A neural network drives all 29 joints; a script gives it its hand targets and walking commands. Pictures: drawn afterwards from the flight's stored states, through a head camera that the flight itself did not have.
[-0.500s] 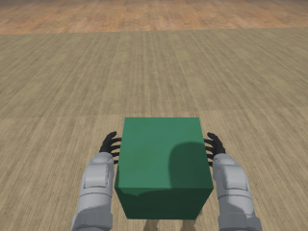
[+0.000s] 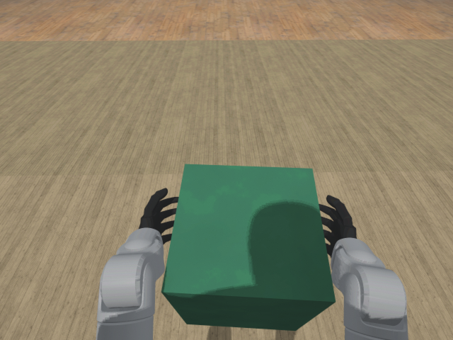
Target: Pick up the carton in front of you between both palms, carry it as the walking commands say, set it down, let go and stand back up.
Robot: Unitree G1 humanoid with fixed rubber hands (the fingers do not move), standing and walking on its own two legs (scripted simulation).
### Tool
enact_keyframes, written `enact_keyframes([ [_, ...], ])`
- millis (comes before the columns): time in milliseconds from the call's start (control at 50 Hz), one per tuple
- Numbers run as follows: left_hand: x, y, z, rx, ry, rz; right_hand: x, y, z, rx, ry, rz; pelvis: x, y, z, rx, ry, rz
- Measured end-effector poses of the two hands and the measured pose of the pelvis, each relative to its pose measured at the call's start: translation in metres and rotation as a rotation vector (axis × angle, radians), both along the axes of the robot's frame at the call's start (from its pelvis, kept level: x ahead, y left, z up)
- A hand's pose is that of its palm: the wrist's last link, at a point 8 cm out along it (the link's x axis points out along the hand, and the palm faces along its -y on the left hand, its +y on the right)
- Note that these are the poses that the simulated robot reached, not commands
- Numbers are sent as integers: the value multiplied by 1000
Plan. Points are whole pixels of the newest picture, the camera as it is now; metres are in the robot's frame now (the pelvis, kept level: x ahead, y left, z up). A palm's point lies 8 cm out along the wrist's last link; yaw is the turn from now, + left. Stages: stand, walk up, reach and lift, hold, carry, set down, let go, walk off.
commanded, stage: carry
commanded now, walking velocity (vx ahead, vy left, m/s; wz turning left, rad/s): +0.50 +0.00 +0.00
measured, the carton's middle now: (244, 253) +0.27 -0.01 +0.02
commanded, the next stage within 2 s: none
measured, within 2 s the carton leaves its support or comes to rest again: neither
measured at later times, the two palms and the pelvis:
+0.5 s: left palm (190, 138) +0.52 +0.11 +0.08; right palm (322, 145) +0.51 -0.19 +0.08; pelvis +0.29 -0.03 -0.01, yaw -1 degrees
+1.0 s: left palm (200, 70) +0.83 +0.12 +0.10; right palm (298, 71) +0.83 -0.18 +0.10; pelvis +0.61 -0.03 +0.00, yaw -2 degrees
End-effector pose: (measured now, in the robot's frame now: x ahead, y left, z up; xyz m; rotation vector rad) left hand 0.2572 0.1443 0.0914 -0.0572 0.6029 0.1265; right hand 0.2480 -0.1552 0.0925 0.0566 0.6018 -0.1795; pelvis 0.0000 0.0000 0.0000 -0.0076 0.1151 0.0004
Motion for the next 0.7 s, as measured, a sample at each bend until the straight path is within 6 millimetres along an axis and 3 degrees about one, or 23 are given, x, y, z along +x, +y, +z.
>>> enact_keyframes([
  [120, 34, 18, -10, -38, 28, 57, 46, 18, -5, 24, 28, 15, 60, 11, -2, 36, -19, -56],
  [220, 92, 7, 3, -35, 59, -11, 76, 5, -1, 46, 59, -95, 112, 17, 12, 5, -14, -75],
  [300, 142, -4, 13, -21, 42, -31, 114, -6, 12, 49, 40, -137, 156, 12, 20, -19, -10, -63],
  [400, 199, -15, 8, -27, 21, -10, 179, -18, 11, 41, 19, -117, 220, -4, 13, -22, -26, -52],
  [520, 271, -31, -15, -16, 25, 31, 274, -33, -19, 59, 27, -32, 305, -33, -12, -29, -65, -9],
  [600, 302, -32, -18, -19, 107, 96, 324, -33, -21, 50, 110, 34, 346, -46, 2, -7, -55, 18],
  [700, 351, -35, -3, -14, 115, 125, 380, -35, -9, 52, 118, 61, 399, -54, 22, 26, -44, 18],
])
